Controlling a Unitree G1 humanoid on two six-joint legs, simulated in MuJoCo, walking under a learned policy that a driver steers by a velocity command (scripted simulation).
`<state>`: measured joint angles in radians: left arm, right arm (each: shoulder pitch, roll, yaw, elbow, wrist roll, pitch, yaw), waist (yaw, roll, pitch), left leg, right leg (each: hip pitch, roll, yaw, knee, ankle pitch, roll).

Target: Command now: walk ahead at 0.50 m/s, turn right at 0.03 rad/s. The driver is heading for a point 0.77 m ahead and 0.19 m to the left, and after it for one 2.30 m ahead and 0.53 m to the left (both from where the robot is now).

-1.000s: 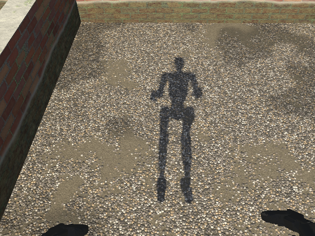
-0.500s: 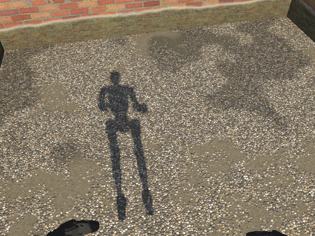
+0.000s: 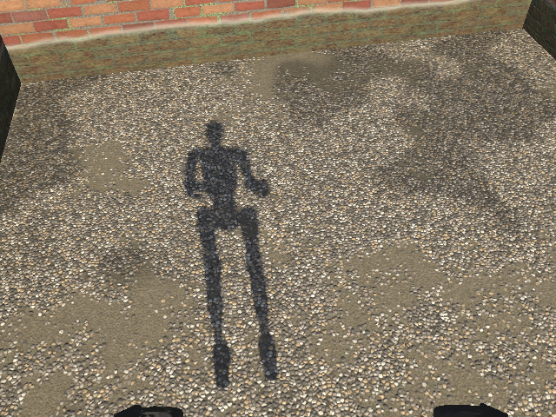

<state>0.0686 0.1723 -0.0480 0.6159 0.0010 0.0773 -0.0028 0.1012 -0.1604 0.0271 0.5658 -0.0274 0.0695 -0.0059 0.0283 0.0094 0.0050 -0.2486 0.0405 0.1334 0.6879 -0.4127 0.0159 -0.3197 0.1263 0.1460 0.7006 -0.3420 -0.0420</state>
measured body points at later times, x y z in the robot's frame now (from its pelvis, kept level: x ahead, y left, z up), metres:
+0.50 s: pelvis +0.00 +0.00 +0.00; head -0.01 +0.00 +0.45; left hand +0.21 +0.21 -0.06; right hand +0.19 -0.20 -0.08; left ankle -0.02 +0.10 -0.72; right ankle +0.02 -0.10 -0.72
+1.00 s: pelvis +0.00 +0.00 +0.00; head -0.01 +0.00 +0.45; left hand +0.22 +0.20 -0.07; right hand +0.19 -0.20 -0.08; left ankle -0.03 +0.10 -0.72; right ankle +0.02 -0.10 -0.72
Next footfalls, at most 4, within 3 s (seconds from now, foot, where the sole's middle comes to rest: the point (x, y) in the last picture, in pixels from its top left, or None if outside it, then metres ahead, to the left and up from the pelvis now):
none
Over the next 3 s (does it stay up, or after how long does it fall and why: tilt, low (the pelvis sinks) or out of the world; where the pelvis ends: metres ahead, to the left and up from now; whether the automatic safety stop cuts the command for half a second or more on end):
stays up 0.00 -0.01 0.00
